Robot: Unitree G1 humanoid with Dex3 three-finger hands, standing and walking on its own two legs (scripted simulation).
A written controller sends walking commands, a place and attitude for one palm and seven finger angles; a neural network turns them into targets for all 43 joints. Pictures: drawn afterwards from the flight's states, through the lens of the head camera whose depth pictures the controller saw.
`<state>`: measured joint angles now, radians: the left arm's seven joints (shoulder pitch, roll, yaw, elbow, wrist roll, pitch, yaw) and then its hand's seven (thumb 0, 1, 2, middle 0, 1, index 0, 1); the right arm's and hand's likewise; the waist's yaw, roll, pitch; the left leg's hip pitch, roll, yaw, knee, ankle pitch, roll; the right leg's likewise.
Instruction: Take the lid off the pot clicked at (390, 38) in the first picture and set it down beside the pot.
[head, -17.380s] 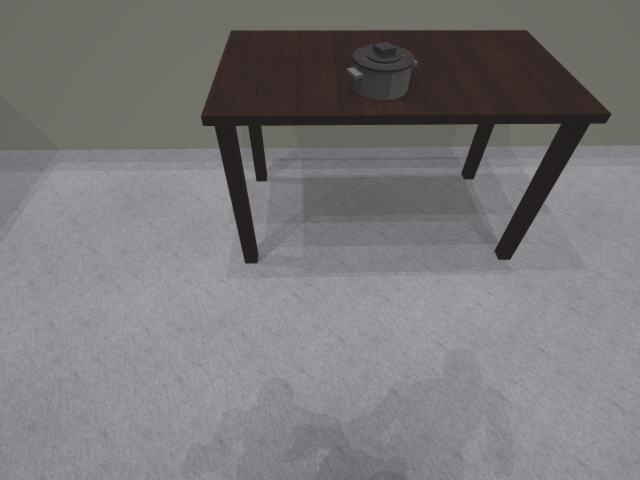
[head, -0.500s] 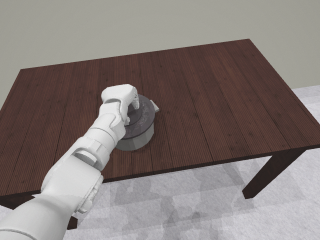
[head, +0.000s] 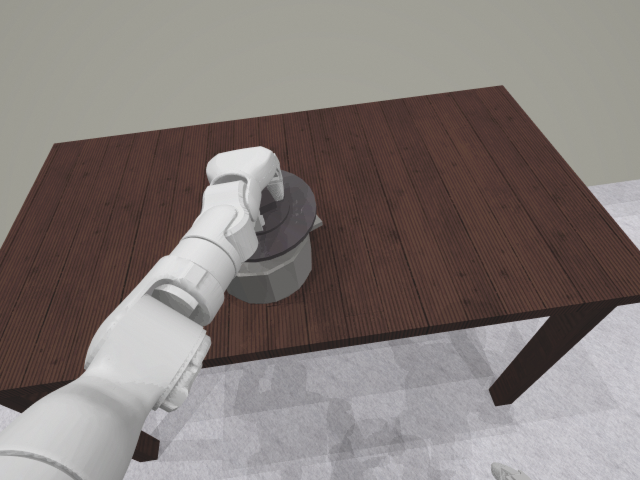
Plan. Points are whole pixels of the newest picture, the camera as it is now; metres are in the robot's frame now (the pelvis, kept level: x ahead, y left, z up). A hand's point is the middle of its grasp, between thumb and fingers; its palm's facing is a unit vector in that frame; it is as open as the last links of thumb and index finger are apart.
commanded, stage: lift the lid straight up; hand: left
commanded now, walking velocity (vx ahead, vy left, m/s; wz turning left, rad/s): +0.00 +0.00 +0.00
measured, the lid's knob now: (254, 200) +0.49 +0.08 +0.07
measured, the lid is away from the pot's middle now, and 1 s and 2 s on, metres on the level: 0.01 0.02 0.08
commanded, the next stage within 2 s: move the lid sideways beside the pot in 1.12 s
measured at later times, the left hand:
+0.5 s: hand (246, 185) +0.46 +0.08 +0.13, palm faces -0.26 -0.08 -0.96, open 7.6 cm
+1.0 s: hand (230, 159) +0.47 +0.09 +0.17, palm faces -0.23 -0.07 -0.97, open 7.5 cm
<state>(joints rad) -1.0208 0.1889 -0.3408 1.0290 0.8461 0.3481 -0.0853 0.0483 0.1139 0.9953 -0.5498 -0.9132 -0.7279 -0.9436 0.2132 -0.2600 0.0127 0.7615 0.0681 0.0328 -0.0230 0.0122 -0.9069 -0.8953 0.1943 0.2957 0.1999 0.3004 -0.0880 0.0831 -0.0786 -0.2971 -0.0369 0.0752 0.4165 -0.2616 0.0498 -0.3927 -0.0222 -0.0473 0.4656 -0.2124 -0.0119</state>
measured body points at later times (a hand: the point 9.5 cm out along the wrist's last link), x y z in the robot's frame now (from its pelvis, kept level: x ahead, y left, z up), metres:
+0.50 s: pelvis -0.01 +0.00 +0.00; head +0.02 -0.04 +0.45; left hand +0.47 +0.08 +0.18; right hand +0.09 -0.25 -0.14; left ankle -0.04 +0.09 -0.74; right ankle +0.01 -0.11 -0.74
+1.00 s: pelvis -0.01 +0.01 +0.00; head +0.02 -0.03 +0.45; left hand +0.48 +0.09 +0.22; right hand +0.10 -0.24 -0.14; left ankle -0.04 +0.09 -0.74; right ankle +0.01 -0.11 -0.74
